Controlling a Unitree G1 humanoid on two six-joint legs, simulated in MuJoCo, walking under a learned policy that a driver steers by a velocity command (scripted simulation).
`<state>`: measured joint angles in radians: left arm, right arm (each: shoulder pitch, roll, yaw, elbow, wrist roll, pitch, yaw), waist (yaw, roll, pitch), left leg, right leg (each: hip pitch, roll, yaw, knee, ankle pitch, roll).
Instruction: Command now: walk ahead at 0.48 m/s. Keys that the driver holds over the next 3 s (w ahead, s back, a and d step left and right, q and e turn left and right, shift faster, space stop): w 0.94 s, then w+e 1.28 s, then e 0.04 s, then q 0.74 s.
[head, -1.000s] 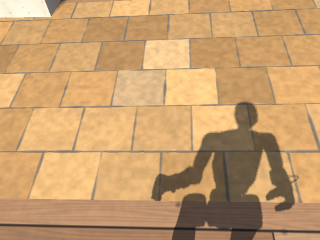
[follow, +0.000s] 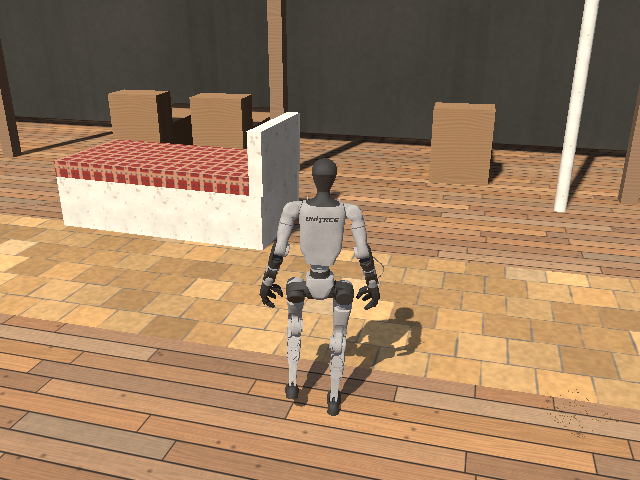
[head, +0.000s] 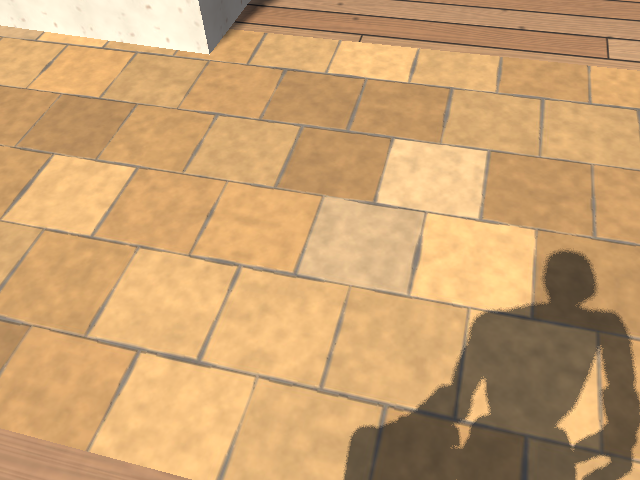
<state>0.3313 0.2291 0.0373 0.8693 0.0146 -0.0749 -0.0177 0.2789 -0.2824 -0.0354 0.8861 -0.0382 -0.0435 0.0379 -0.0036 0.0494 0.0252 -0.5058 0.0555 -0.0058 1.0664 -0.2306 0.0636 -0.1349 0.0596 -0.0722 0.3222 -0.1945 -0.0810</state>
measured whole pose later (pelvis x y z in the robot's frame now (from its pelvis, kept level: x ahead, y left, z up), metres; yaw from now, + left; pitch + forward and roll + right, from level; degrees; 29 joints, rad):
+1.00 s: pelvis +0.56 -0.01 -0.01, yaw -1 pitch +0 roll +0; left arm 0.18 0.23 0.05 0.93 0.02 -0.07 -0.01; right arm 0.33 -0.23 -0.04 1.02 -0.02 -0.07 0.00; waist -0.02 0.02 0.06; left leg -0.32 0.00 0.01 1.15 -0.34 0.08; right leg -0.31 0.04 -0.10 0.47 -0.17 -0.09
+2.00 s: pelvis +1.04 -0.11 -0.03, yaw -34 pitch +1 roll +1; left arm 0.07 0.26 0.06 0.77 0.04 -0.02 -0.03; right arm 0.36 -0.23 -0.05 0.91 -0.02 -0.05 0.00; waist -0.05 0.00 0.07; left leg -0.20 0.10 0.13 1.09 -0.47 -0.02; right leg -0.43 0.07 -0.09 0.62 -0.21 -0.14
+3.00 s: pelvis +1.27 -0.30 -0.01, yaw -27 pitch +1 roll +0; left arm 0.21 0.27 0.03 0.80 0.02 0.01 0.06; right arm 0.21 -0.29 -0.09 0.81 -0.01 0.06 0.01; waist -0.02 0.03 0.02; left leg -0.42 -0.17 -0.17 0.57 -0.27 0.02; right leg -0.25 0.05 0.05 0.46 -0.22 -0.04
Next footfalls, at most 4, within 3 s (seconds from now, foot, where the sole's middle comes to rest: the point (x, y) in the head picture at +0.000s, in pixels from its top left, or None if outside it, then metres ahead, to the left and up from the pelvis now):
0.32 left None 0.36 0.10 -0.78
0.88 right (387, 406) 0.66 -0.08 -0.78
1.40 left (313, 300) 0.95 0.09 -0.78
1.92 right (424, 248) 1.11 -0.21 -0.78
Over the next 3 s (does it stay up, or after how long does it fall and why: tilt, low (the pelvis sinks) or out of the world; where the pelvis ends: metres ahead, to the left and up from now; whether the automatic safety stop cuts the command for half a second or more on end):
stays up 1.27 -0.30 -0.01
